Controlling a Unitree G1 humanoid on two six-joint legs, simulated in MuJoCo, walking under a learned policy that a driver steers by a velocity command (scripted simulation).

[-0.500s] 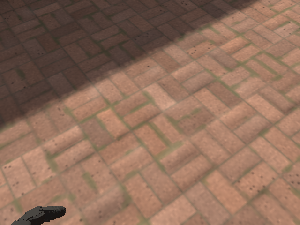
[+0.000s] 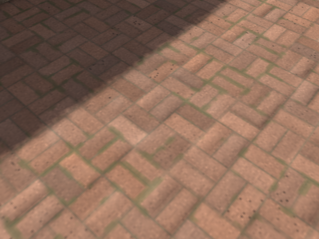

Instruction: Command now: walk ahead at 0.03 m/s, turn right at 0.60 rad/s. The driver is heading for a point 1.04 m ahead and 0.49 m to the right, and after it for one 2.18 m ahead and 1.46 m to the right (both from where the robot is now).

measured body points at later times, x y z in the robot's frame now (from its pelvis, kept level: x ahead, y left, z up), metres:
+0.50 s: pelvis -0.01 -0.03 +0.01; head +0.03 -0.07 +0.45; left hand +0.23 +0.19 -0.06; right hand +0.04 -0.35 -0.11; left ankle +0.02 +0.12 -0.66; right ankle -0.03 -0.12 -0.73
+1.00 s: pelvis +0.08 -0.04 +0.01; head +0.09 -0.02 +0.46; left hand +0.32 +0.14 -0.09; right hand +0.00 -0.31 -0.09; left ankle +0.08 +0.08 -0.73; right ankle +0.01 -0.16 -0.66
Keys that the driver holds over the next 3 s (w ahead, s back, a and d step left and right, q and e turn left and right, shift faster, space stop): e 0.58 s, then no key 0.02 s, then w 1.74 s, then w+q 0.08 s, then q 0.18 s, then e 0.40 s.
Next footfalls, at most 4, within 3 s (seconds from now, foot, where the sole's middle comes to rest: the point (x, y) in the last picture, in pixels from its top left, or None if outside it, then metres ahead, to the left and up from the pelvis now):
0.40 right None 0.01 -0.14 -0.77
0.84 left None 0.12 0.06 -0.77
1.28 right None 0.28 -0.32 -0.77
1.82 left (224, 193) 0.67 -0.26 -0.77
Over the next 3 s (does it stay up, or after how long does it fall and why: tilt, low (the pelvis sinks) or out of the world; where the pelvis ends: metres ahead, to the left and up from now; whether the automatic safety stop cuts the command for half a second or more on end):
stays up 0.92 -0.51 0.01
